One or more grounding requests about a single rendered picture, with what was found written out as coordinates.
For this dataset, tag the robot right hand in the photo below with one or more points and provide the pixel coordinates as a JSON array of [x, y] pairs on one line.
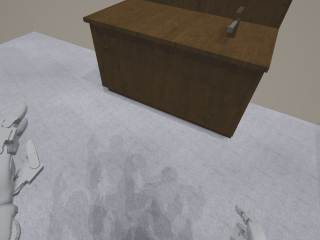
[[253, 231]]

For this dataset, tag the robot left forearm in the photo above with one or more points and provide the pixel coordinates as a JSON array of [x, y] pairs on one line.
[[10, 228]]

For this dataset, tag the counter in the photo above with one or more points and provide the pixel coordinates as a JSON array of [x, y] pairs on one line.
[[176, 56]]

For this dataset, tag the robot left hand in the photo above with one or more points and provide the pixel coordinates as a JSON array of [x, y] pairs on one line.
[[11, 130]]

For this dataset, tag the tap lever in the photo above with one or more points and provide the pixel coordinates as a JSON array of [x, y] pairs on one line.
[[232, 26]]

